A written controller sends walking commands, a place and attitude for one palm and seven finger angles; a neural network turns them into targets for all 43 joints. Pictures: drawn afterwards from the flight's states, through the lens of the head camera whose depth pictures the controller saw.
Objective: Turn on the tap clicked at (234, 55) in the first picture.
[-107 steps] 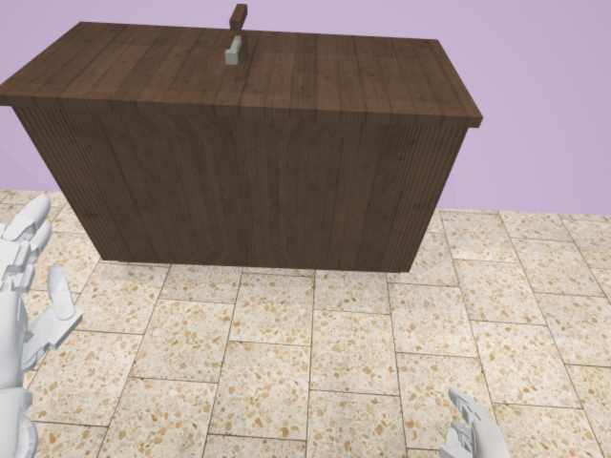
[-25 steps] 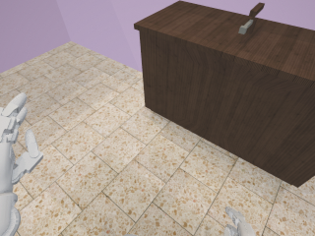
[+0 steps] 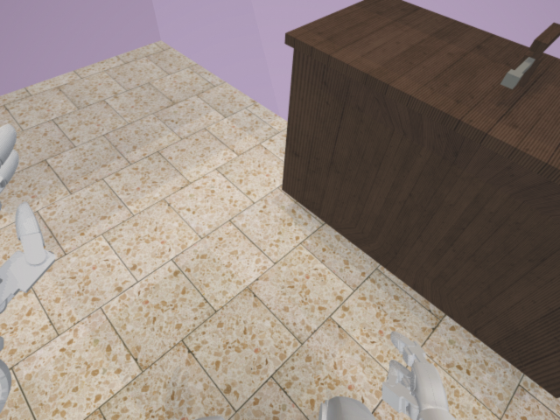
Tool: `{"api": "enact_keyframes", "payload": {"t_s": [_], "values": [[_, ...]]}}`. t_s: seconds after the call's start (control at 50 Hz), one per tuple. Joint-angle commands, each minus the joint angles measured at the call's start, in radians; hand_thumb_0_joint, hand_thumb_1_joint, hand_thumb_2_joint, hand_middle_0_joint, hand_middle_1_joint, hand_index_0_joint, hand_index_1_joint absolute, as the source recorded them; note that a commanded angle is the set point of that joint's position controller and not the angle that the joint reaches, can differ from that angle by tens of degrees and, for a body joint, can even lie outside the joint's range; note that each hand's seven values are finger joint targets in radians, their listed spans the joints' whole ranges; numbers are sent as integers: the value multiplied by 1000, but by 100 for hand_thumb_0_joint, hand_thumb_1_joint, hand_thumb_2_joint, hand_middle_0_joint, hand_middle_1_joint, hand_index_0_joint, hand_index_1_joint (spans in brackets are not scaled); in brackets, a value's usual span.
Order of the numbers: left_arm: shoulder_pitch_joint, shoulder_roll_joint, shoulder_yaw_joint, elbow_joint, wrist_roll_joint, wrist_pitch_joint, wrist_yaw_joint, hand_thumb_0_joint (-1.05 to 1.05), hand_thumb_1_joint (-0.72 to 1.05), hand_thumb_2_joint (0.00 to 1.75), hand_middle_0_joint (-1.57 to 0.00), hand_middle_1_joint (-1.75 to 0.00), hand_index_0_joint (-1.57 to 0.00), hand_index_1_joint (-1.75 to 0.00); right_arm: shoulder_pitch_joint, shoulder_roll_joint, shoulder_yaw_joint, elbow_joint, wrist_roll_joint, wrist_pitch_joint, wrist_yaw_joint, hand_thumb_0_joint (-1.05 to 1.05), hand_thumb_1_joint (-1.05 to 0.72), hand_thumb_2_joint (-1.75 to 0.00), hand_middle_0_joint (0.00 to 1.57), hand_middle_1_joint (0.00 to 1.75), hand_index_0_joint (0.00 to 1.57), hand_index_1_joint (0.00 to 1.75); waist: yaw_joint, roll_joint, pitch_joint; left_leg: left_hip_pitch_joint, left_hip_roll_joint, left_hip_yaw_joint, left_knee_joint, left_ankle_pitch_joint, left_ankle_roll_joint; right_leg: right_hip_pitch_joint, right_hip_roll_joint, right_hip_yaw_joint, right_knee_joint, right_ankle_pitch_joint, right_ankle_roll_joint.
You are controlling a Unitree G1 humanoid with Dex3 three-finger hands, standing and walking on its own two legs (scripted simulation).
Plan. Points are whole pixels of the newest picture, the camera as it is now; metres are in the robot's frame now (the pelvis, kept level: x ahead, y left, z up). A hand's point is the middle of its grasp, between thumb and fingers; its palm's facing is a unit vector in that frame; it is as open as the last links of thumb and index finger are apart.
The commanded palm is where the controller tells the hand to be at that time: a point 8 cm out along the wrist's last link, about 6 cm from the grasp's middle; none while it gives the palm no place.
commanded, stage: walk to a spot facing it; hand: left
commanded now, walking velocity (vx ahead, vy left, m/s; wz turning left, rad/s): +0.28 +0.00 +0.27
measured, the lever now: (511, 79) +0.79 -0.48 +0.09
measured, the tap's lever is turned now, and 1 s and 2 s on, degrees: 0 0 0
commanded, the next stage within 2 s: turn to face it in 0.30 s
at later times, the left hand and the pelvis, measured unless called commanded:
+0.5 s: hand (74, 206) +0.29 +0.23 +0.19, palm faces +0.55 -0.70 -0.46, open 7.4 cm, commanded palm +0.23 +0.27 +0.19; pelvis +0.12 -0.04 +0.00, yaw +11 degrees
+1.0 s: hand (184, 172) +0.36 +0.14 +0.18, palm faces +0.39 -0.81 -0.45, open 7.4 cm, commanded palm +0.30 +0.19 +0.19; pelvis +0.13 -0.09 +0.01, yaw -1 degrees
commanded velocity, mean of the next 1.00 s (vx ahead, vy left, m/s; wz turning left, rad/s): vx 0.04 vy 0.00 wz -0.17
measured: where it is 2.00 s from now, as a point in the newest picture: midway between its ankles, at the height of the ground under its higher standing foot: outside the picture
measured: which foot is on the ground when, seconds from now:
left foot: down 0.00-0.18, up 0.20-0.48, down 0.50-0.80, up 0.82-1.00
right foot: up 0.00-0.16, down 0.18-0.50, up 0.52-0.76, down 0.78-1.00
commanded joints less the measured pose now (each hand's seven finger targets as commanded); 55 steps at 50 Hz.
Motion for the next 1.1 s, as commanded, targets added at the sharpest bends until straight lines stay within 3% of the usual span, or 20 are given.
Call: {"api": "enact_keyframes", "payload": {"t_s": [0.0,0.12,0.14,0.16,0.18,0.2,0.24,0.3,0.42,0.46,0.48,0.5,0.54,0.66,0.74,0.76,0.8,0.84,0.92,1.08], "values": [[78,103,116,-190,-18,-83,13,0,90,90,-20,-30,-20,-30,-8,-182,-56,-111,-2,-67,-16,0,-90,-90,20,30,20,30,27,281,-170,12,213,-202,-352,-93,148,122,4,-53,-283,74,19],[-88,65,34,-9,4,-34,4,0,90,90,-20,-30,-20,-30,-6,-188,-44,-95,0,-50,-46,0,-90,-90,20,30,20,30,36,155,-131,-54,141,-154,-101,-228,83,376,67,-109,-693,75,26],[-112,85,30,-14,14,-21,5,0,90,90,-20,-30,-20,-30,1,-168,-38,-98,2,-46,-47,0,-90,-90,20,30,20,30,38,-10,-141,-135,66,-82,126,-246,52,441,-55,53,-824,9,-25],[-120,152,59,-9,16,-8,13,0,90,90,-20,-30,-20,-30,-29,-145,-29,-112,-1,-42,-47,0,-90,-90,20,30,20,30,52,-331,-128,-379,-58,-16,459,-355,-5,543,-318,465,-927,57,-144],[-161,173,75,-42,5,-11,22,0,90,90,-20,-30,-20,-30,-60,-190,-41,-113,-14,-56,-42,0,-90,-90,20,30,20,30,60,-285,-129,-412,-32,-126,635,-318,-24,502,-421,557,-956,107,-201],[-139,162,64,-64,6,-27,19,0,90,90,-20,-30,-20,-30,-49,-188,-44,-96,-19,-55,-36,0,-90,-90,20,30,20,30,42,-218,-106,-411,-6,-154,729,-260,-40,479,-405,527,-933,189,-218],[-112,172,83,-150,10,-48,18,0,90,90,-20,-30,-20,-30,-80,-181,-32,-85,-18,-26,-30,0,-90,-90,20,30,20,30,39,-94,-111,-379,31,-140,719,-213,-65,474,-338,235,-843,509,-184],[-38,174,117,-204,10,-61,37,0,90,90,-20,-30,-20,-30,-76,-164,-38,-120,-21,-5,-37,0,-90,-90,20,30,20,30,27,-126,-155,-235,45,-63,460,-189,-69,474,-284,-8,-761,817,-142],[101,143,151,-229,-18,-54,71,0,90,90,-20,-30,-20,-30,-12,-157,-57,-173,-18,16,-40,0,-90,-90,20,30,20,30,27,-97,-244,15,-69,114,-51,10,-59,473,-202,-63,-593,902,-108],[48,127,119,-249,-21,-73,70,0,90,90,-20,-30,-20,-30,13,-178,-72,-178,-5,12,-46,0,-90,-90,20,30,20,30,-10,71,-317,298,31,18,-178,343,-22,333,-100,-94,-359,623,-28],[30,138,125,-245,-25,-89,67,0,90,90,-20,-30,-20,-30,9,-217,-88,-179,0,4,-41,0,-90,-90,20,30,20,30,12,265,-324,426,270,-269,-156,751,102,106,9,-67,-225,82,10],[0,131,90,-176,-18,-95,54,0,90,90,-20,-30,-20,-30,31,-231,-88,-171,10,-2,-24,0,-90,-90,20,30,20,30,19,258,-288,425,347,-354,-166,914,162,21,54,12,-129,-200,-10],[-22,155,108,-166,-6,-91,34,0,90,90,-20,-30,-20,-30,-9,-225,-85,-149,-6,-17,-21,0,-90,-90,20,30,20,30,21,306,-273,371,375,-323,-193,683,176,3,29,76,-134,-148,-9],[-57,93,43,-222,-6,-60,13,0,90,90,-20,-30,-20,-30,-14,-217,-59,-162,-3,-63,8,0,-90,-90,20,30,20,30,23,348,-166,103,306,-30,-241,292,60,194,70,-44,-412,21,9],[-70,99,62,-102,-5,-37,2,0,90,90,-20,-30,-20,-30,-6,-206,-55,-168,-1,-60,10,0,-90,-90,20,30,20,30,43,228,-156,32,284,33,-87,67,1,306,90,-61,-611,163,12],[-101,116,66,-91,-3,-38,0,0,90,90,-20,-30,-20,-30,-6,-195,-51,-170,1,-55,10,0,-90,-90,20,30,20,30,37,123,-141,6,244,46,23,-2,-24,311,45,14,-689,267,-11],[-96,164,116,-49,-21,-26,8,0,90,90,-20,-30,-20,-30,-37,-165,-47,-197,1,-47,6,0,-90,-90,20,30,20,30,61,-318,-157,-182,2,15,441,-373,-99,303,-212,544,-868,643,-161],[-73,143,99,-79,-26,-25,10,0,90,90,-20,-30,-20,-30,-65,-152,-27,-164,-5,-28,8,0,-90,-90,20,30,20,30,44,-150,-187,-257,32,-135,605,-268,-107,398,-225,541,-834,646,-204],[-7,145,110,-125,-26,-55,17,0,90,90,-20,-30,-20,-30,-62,-163,-25,-148,-8,19,1,0,-90,-90,20,30,20,30,35,-71,-252,-220,15,-117,547,-171,-114,457,-129,332,-787,710,-181],[63,157,123,-154,-32,-54,24,0,90,90,-20,-30,-20,-30,-51,-203,-49,-192,2,51,8,0,-90,-90,20,30,20,30,64,-65,-260,-66,-12,-94,151,-211,-87,387,-119,460,-864,405,-214]]}}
